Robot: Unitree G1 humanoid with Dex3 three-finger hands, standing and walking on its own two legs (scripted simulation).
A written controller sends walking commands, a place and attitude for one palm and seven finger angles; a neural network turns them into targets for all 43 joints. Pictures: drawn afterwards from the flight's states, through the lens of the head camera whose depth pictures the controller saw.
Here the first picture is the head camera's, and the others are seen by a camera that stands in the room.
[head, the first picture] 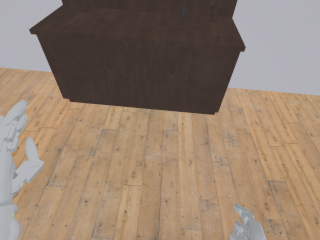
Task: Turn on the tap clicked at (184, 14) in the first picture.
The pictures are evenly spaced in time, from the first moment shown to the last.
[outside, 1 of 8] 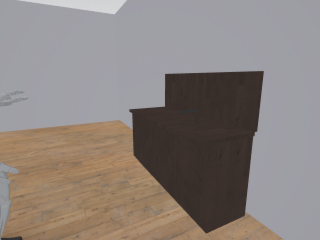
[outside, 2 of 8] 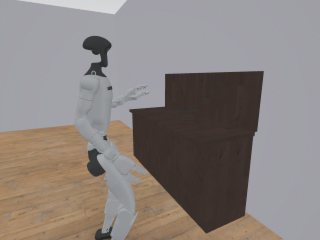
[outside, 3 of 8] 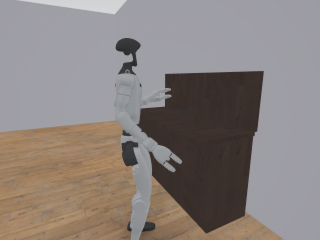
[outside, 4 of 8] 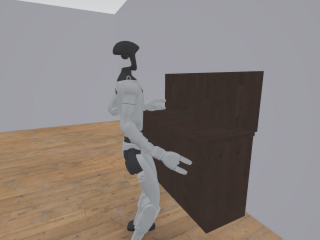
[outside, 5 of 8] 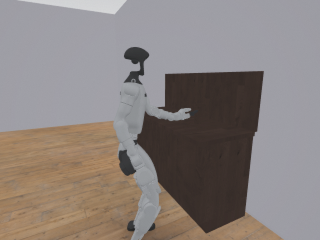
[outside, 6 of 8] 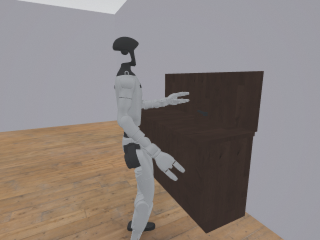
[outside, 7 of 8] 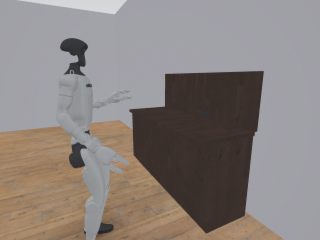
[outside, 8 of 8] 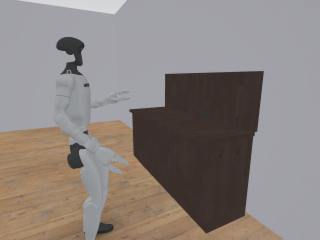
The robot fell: no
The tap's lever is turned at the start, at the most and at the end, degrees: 0 74 74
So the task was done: yes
